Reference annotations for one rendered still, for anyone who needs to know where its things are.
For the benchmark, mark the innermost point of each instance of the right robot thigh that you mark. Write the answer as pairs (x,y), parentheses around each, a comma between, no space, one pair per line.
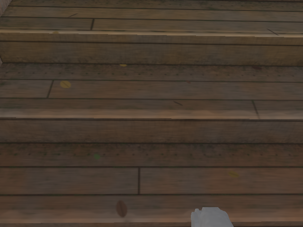
(210,217)

